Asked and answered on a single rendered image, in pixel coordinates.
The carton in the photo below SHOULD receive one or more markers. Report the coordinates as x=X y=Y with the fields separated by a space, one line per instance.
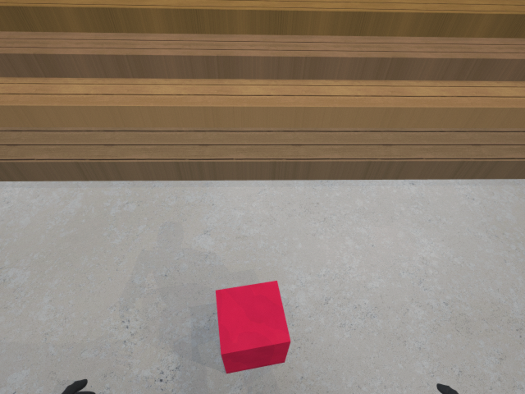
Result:
x=252 y=327

